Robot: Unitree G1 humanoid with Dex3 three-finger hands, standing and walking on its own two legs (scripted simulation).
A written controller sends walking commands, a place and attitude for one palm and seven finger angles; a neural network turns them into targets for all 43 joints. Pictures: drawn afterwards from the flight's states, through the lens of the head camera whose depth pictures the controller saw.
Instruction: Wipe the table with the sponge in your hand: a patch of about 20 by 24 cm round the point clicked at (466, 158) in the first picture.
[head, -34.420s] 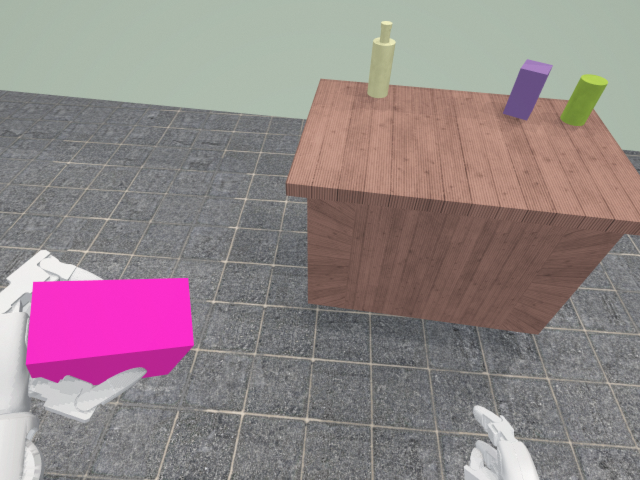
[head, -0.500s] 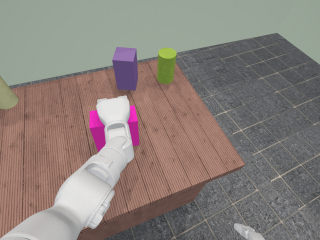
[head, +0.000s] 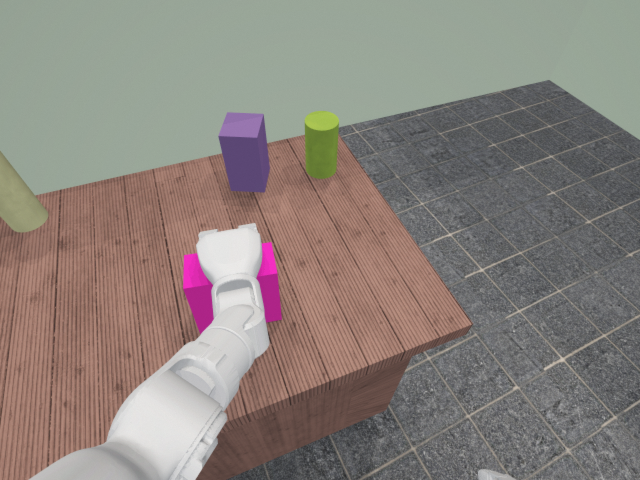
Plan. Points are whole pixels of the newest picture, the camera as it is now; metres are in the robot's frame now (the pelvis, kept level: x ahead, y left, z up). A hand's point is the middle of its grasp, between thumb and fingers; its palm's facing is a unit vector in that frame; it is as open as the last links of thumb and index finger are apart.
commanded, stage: wipe back along the third lane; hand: left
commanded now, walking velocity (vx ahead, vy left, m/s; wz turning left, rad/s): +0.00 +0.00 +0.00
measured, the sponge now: (237, 296) +0.39 +0.15 -0.05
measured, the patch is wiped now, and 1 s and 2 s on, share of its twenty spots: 1.00 1.00 1.00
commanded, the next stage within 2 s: slide back across to the middle lane in 1.12 s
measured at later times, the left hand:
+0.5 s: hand (244, 296) +0.37 +0.13 -0.01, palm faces -0.06 -0.01 -1.00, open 10.5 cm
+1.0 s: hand (246, 301) +0.36 +0.12 -0.01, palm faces -0.06 -0.02 -1.00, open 10.5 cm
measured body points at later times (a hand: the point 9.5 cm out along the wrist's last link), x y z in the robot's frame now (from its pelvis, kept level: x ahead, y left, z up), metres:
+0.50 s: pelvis +0.00 -0.01 +0.00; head +0.01 -0.02 +0.45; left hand +0.36 +0.12 +0.05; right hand +0.18 -0.24 -0.11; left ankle -0.01 +0.08 -0.73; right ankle +0.01 -0.10 -0.73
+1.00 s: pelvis +0.00 -0.02 +0.00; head +0.01 -0.03 +0.45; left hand +0.36 +0.12 +0.05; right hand +0.19 -0.24 -0.11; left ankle -0.01 +0.08 -0.73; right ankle +0.01 -0.10 -0.73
